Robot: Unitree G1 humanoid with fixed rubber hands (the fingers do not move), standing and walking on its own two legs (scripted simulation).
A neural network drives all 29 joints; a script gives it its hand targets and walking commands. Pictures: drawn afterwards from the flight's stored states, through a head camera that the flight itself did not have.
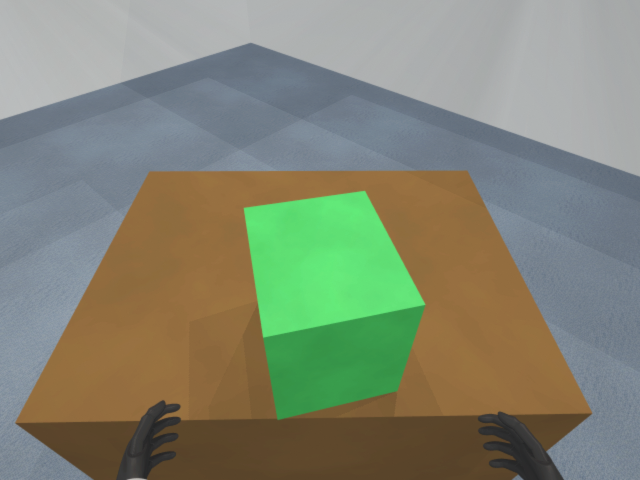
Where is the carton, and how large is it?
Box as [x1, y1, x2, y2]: [244, 191, 424, 419]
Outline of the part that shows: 364,191 244,208 263,339 278,419 397,390 424,307 424,303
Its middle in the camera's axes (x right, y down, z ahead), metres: +0.00 +0.11 +0.66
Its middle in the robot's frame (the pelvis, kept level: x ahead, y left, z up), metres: +0.43 +0.00 -0.06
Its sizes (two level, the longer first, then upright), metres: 0.251 0.211 0.251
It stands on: a pedestal, 0.58 m high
